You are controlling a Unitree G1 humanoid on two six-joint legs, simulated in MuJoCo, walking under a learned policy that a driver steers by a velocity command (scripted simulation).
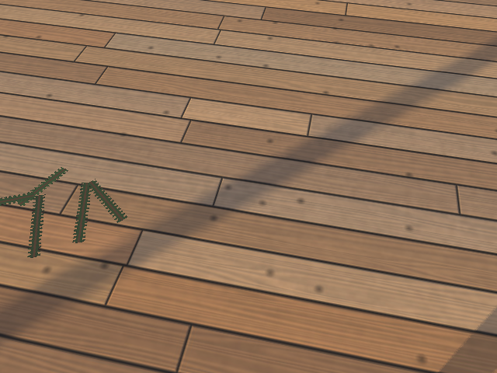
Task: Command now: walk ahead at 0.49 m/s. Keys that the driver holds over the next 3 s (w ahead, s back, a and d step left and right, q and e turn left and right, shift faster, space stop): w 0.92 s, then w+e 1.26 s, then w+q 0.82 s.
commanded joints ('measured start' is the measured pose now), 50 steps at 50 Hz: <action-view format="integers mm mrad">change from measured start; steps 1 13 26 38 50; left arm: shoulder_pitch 36 -189 85 245 124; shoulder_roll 48 78 109 138 86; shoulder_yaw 14 16 32 42 40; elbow -42 -134 -8 83 24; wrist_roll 13 -10 18 -4 -20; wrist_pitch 3 -31 -34 5 -4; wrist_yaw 7 -49 -42 -6 -4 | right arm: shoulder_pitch -39 92 -52 -415 -134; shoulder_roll -131 -188 -90 -72 -86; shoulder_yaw -20 -40 -28 -17 -37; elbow -54 -5 -99 -223 -119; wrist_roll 1 27 14 27 -7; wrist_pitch -18 32 30 6 -12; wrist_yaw -20 -41 -42 0 -2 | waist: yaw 47 5 10 97 31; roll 77 113 -13 -23 117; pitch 56 48 1 98 -51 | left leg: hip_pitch -107 198 -519 -553 35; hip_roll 278 348 239 180 348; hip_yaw -208 -186 -122 -78 -302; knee -209 -20 756 255 -107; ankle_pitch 64 200 -10 160 10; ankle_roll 170 87 -59 -38 109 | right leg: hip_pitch -24 125 516 737 62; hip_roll -42 68 -91 -128 -15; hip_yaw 1 -69 92 14 45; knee -135 -642 -1007 -974 62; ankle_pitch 159 111 312 276 -76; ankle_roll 28 -24 -192 -145 -25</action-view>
